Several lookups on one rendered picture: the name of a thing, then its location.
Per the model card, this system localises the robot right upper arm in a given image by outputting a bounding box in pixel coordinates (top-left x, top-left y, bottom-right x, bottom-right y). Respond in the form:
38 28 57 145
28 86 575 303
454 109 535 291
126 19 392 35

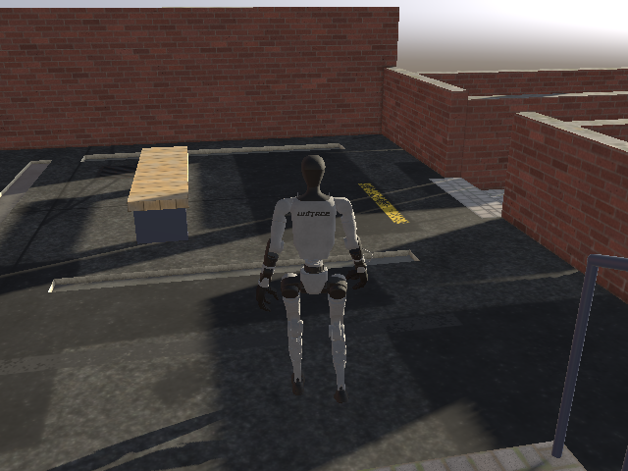
334 197 359 250

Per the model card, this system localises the robot left forearm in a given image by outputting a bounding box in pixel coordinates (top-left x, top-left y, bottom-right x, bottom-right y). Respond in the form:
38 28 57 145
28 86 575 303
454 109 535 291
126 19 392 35
258 238 279 288

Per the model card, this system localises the right robot thigh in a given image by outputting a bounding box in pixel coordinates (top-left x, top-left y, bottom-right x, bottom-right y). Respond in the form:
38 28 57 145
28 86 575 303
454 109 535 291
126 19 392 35
327 274 347 340

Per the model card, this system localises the robot right foot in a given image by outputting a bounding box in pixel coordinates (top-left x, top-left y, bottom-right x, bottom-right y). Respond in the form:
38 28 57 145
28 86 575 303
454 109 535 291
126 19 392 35
334 387 349 403

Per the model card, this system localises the robot right forearm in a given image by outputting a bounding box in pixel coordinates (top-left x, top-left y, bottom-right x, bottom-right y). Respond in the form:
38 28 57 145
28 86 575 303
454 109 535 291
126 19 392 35
349 236 367 273

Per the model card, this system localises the left robot hand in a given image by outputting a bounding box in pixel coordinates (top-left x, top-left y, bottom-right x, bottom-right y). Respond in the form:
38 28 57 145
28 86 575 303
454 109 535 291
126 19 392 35
256 285 279 312

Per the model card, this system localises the right robot hand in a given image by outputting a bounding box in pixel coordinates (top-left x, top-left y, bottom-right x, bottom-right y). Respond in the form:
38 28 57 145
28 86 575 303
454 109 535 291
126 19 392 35
345 270 368 289

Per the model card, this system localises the robot left upper arm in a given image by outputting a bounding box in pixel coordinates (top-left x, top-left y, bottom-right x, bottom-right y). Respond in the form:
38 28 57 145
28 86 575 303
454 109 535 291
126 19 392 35
269 197 293 253

